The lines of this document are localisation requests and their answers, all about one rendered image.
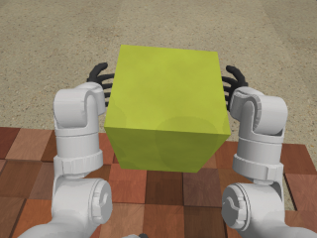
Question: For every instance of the carton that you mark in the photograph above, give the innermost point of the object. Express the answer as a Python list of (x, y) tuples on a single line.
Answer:
[(167, 109)]

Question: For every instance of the right robot upper arm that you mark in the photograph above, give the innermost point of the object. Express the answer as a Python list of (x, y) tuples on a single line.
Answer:
[(256, 211)]

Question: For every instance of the left robot forearm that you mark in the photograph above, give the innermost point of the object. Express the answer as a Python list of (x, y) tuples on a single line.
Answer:
[(76, 126)]

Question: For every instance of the right robot forearm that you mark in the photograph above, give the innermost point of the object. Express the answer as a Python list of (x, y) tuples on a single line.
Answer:
[(261, 132)]

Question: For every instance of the robot right hand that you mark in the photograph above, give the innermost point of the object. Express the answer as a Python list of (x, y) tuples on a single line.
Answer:
[(240, 82)]

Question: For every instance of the robot left hand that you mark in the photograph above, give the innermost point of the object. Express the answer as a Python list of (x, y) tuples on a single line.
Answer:
[(94, 77)]

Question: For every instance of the left robot upper arm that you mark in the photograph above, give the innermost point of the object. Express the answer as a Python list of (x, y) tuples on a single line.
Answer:
[(80, 205)]

